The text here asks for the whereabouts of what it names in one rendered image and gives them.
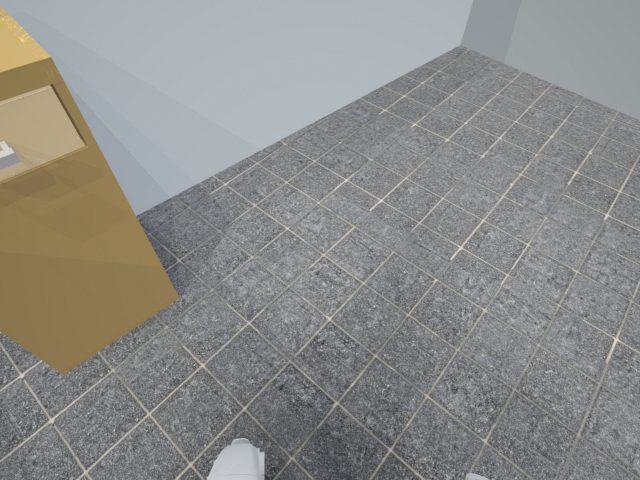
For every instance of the handle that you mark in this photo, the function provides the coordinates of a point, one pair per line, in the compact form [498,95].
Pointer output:
[7,156]

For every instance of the cabinet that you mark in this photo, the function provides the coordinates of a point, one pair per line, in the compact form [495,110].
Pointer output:
[77,270]

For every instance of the drawer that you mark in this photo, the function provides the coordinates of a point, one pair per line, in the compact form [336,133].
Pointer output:
[37,128]

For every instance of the left robot thigh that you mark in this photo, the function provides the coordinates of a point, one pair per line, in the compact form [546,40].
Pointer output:
[238,462]

